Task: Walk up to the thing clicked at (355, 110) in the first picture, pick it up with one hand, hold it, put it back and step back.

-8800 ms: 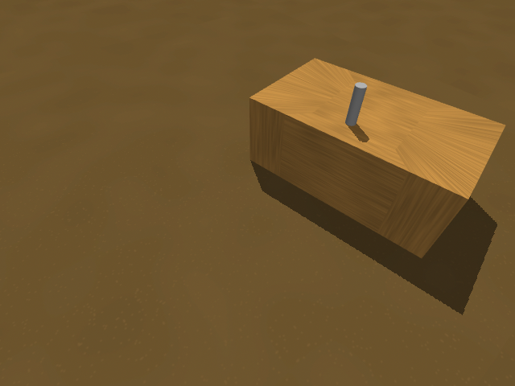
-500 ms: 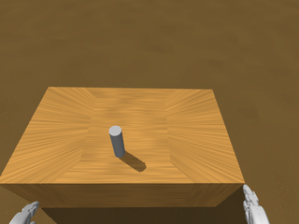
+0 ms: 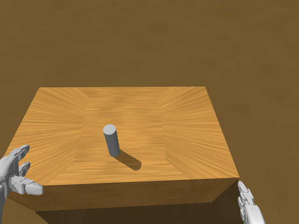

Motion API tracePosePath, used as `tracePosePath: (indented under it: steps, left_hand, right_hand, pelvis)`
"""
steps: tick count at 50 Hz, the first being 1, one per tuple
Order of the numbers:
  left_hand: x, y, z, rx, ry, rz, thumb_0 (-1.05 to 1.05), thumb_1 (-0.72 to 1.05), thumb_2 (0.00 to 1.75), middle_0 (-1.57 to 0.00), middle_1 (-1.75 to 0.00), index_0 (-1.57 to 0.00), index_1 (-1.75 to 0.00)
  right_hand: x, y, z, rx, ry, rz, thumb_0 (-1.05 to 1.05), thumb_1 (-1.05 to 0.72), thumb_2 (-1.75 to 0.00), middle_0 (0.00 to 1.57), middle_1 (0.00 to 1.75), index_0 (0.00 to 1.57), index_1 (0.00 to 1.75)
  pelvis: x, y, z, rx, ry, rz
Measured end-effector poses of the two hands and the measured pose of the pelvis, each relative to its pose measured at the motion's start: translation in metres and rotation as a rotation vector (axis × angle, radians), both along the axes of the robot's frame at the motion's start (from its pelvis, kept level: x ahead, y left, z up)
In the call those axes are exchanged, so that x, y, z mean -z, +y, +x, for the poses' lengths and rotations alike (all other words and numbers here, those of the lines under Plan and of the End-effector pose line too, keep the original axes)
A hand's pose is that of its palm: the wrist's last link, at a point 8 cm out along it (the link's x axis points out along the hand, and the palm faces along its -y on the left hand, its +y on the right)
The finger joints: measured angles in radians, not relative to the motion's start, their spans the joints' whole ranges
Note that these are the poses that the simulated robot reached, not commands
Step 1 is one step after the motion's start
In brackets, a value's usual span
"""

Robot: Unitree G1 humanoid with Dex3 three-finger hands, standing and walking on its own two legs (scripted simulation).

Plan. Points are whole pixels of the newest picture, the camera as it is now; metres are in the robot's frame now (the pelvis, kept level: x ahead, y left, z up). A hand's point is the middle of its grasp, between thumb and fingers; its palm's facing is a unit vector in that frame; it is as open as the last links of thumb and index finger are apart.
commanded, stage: go down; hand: left
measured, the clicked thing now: (112, 141) +0.50 +0.13 -0.21
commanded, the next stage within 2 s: approach in 1.10 s
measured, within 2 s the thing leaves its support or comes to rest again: neither
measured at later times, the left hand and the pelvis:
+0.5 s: hand (31, 144) +0.35 +0.31 +0.03, palm faces +0.07 -0.99 -0.11, open 17.5 cm; pelvis +0.00 +0.00 +0.00, yaw -1 degrees
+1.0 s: hand (30, 130) +0.38 +0.31 +0.05, palm faces +0.06 -1.00 -0.07, open 17.2 cm; pelvis +0.00 +0.01 +0.00, yaw -1 degrees
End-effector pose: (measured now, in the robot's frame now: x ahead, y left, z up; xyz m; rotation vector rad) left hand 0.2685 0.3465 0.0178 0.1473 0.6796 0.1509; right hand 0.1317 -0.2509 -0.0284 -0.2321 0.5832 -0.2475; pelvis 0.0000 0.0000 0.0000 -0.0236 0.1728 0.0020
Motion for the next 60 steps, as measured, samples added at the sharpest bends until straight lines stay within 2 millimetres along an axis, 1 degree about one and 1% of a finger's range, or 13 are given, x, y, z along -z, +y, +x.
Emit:
tracePosePath:
  steps: [9,19,25,36,45,60]
  left_hand:
    - [0.000,0.005,0.021,0.022,-0.075,-0.037,-0.01,-0.59,0.06,-0.06,-0.04,-0.05,-0.05]
    - [-0.022,0.012,0.048,0.043,-0.199,-0.043,-0.01,-0.56,0.06,-0.06,-0.03,-0.05,-0.04]
    - [-0.030,0.015,0.059,0.056,-0.234,-0.059,-0.01,-0.54,0.05,-0.05,-0.03,-0.05,-0.04]
    - [-0.037,0.017,0.074,0.068,-0.295,-0.074,-0.01,-0.50,0.05,-0.05,-0.03,-0.05,-0.03]
    - [-0.045,0.020,0.087,0.073,-0.334,-0.078,-0.01,-0.48,0.05,-0.05,-0.03,-0.05,-0.03]
    - [-0.052,0.021,0.098,0.079,-0.373,-0.095,-0.01,-0.47,0.06,-0.05,-0.04,-0.05,-0.03]
  right_hand:
    - [0.002,-0.008,-0.003,0.000,0.037,-0.026,-0.01,0.52,-0.06,0.06,0.05,0.05,0.05]
    - [0.001,-0.006,0.001,-0.012,0.043,-0.033,-0.01,0.51,-0.06,0.06,0.05,0.05,0.05]
    - [0.001,-0.005,-0.002,-0.017,0.044,-0.029,-0.01,0.51,-0.06,0.06,0.05,0.05,0.05]
    - [0.001,-0.004,-0.009,-0.024,0.068,-0.041,-0.01,0.53,-0.06,0.06,0.05,0.05,0.05]
    - [-0.001,-0.003,-0.008,-0.017,0.062,-0.046,-0.01,0.53,-0.06,0.06,0.05,0.05,0.05]
    - [-0.005,-0.001,-0.003,-0.014,0.049,-0.055,-0.01,0.52,-0.06,0.06,0.05,0.06,0.05]
  pelvis:
    - [0.000,0.001,0.000,0.010,0.013,0.001]
    - [-0.002,0.001,-0.002,0.007,0.011,-0.001]
    - [-0.003,0.002,-0.004,0.012,0.016,-0.002]
    - [-0.002,0.003,-0.008,0.016,0.031,-0.006]
    - [-0.002,0.005,-0.006,0.019,0.042,-0.009]
    - [-0.001,0.007,-0.002,0.021,0.051,-0.013]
